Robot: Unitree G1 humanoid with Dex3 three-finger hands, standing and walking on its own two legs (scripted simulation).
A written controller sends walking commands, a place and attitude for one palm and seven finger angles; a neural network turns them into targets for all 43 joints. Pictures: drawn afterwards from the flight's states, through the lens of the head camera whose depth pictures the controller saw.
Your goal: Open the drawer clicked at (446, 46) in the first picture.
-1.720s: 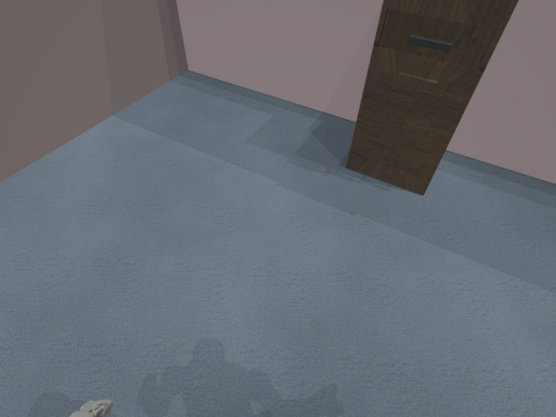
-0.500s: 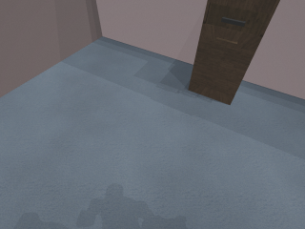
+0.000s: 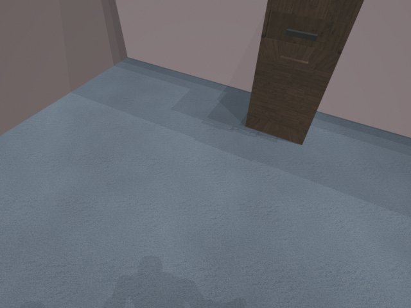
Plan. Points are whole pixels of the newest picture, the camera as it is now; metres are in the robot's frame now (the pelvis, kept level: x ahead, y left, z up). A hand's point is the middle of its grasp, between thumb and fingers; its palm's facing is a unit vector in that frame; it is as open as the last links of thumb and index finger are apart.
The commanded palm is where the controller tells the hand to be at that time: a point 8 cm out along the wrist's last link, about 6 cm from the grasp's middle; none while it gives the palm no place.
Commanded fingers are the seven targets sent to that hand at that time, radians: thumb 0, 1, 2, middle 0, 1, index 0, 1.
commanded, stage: walk to a spot facing it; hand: left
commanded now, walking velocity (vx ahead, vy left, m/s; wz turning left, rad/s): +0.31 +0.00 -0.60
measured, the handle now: (302, 33) +1.42 -0.40 -0.02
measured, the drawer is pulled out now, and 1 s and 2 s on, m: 0.00 0.00 0.00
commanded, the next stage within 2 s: turn to face it in 1.46 s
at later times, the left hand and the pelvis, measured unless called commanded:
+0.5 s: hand out of the picture +0.15 +0.13 -0.16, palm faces -0.19 -0.96 -0.19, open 7.3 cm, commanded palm none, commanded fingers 0.00 0.90 0.90 -0.20 -0.30 -0.20 -0.30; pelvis +0.14 -0.05 +0.00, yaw -14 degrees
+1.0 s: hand (177, 181) +0.52 +0.13 -0.17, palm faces -0.41 -0.89 -0.18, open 7.3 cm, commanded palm none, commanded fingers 0.00 0.90 0.90 -0.20 -0.30 -0.20 -0.30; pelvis +0.37 -0.02 +0.01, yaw -28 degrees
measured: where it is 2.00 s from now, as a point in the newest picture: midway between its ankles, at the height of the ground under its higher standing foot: (259, 232)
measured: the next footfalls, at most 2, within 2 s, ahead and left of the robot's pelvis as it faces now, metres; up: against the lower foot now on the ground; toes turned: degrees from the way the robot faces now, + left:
right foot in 0.22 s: +0.10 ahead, -0.14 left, +0.00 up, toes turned -12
left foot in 0.70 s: +0.42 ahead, +0.03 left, +0.00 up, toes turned -11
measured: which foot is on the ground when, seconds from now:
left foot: down 0.00-0.22, up 0.24-0.68, down 0.70-1.00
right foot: down 0.00-0.04, up 0.06-0.20, down 0.22-0.70, up 0.72-1.00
